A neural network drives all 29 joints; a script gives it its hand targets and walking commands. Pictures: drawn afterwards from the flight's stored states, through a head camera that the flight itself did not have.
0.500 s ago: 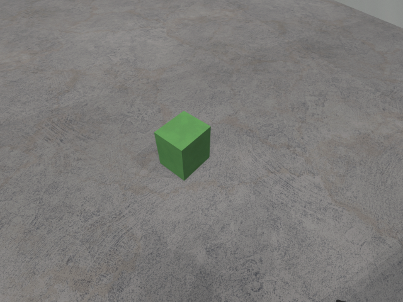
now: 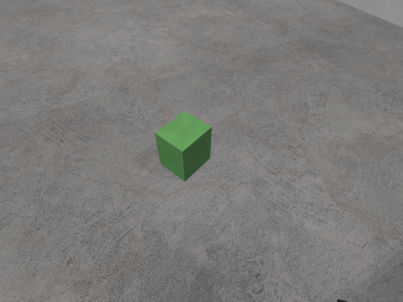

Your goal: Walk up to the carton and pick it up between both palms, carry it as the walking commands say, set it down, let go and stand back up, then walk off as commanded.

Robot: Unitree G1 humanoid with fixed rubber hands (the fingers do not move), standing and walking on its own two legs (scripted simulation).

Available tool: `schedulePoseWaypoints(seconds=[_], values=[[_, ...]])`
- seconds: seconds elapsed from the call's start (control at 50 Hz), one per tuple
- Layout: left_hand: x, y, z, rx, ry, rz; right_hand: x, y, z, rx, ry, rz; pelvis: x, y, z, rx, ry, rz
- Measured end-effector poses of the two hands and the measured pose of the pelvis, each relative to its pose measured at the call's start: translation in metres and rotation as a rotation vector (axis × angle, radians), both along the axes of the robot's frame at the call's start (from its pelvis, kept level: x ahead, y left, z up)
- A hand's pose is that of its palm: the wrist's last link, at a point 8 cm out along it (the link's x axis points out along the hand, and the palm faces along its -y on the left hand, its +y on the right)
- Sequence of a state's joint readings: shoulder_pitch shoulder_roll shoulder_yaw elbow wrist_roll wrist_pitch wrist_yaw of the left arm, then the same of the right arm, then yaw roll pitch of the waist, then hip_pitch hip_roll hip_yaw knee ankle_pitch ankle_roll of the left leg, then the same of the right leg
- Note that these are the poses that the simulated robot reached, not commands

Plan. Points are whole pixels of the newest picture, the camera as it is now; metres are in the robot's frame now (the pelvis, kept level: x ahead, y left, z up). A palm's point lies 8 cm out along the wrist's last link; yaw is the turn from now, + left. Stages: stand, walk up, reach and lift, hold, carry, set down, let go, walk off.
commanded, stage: stand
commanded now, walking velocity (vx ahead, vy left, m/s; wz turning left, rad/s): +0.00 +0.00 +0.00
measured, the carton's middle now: (184, 146) +1.05 +0.12 -0.64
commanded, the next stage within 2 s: walk up in 0.02 s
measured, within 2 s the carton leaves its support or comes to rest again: neither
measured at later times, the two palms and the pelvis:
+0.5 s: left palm out of the picture +0.06 +0.37 -0.13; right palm out of the picture +0.14 -0.29 -0.10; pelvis +0.04 +0.03 -0.02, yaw +6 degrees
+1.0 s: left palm (50, 242) +0.26 +0.37 -0.09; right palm (310, 237) +0.29 -0.26 -0.13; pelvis +0.20 +0.05 -0.02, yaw +10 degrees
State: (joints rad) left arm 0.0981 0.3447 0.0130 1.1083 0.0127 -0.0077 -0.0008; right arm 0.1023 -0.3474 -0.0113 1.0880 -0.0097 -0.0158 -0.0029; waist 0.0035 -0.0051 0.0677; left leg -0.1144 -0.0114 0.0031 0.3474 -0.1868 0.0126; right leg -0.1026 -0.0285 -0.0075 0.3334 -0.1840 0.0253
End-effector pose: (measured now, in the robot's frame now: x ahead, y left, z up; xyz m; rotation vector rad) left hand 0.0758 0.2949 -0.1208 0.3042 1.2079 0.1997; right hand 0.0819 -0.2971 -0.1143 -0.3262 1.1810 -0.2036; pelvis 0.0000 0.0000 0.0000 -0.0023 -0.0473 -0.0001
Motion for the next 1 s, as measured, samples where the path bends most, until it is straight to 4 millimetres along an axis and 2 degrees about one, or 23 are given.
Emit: schedulePoseWaypoints(seconds=[0.28,0.38,0.46,0.52,0.58,0.72,0.8,0.86,0.92,1.0], values=[[0.004,0.005,0.001,-0.006,-0.035,0.011,0.007,-0.001,0.001,0.007,-0.013,0.018,0.005,0.001,-0.002,-0.004,0.006,0.017],[-0.004,0.032,0.002,0.028,-0.083,0.057,0.018,-0.005,0.002,-0.009,0.002,0.059,0.019,0.009,-0.01,-0.025,0.021,0.066],[-0.019,0.064,-0.001,0.055,-0.042,0.101,0.046,0.006,0.01,-0.024,-0.019,0.103,0.035,0.025,-0.014,-0.024,0.011,0.097],[-0.018,0.084,-0.008,0.07,0.008,0.117,0.062,0.013,0.011,-0.053,-0.064,0.115,0.048,0.039,-0.02,-0.003,-0.006,0.097],[0.005,0.091,-0.004,0.061,-0.002,0.105,0.068,0.02,0.015,-0.059,-0.065,0.1,0.063,0.046,-0.017,0.005,-0.009,0.11],[0.083,0.086,0.009,0.029,-0.091,0.039,0.089,0.031,0.015,-0.041,-0.036,0.095,0.109,0.052,-0.01,0.013,-0.006,0.114],[0.135,0.077,0.015,0.03,-0.136,-0.003,0.108,0.03,0.005,-0.015,-0.021,0.085,0.14,0.048,-0.013,0.012,-0.005,0.115],[0.172,0.072,0.015,0.058,-0.201,-0.015,0.131,0.026,-0.011,0.0,-0.01,0.087,0.165,0.041,-0.024,0.01,-0.002,0.124],[0.188,0.07,0.019,0.075,-0.25,0.008,0.162,0.03,-0.019,0.007,-0.004,0.125,0.18,0.04,-0.027,-0.003,-0.019,0.141],[0.189,0.073,0.028,0.076,-0.242,0.062,0.209,0.042,-0.014,0.034,-0.032,0.177,0.203,0.046,-0.019,-0.012,-0.026,0.171]])
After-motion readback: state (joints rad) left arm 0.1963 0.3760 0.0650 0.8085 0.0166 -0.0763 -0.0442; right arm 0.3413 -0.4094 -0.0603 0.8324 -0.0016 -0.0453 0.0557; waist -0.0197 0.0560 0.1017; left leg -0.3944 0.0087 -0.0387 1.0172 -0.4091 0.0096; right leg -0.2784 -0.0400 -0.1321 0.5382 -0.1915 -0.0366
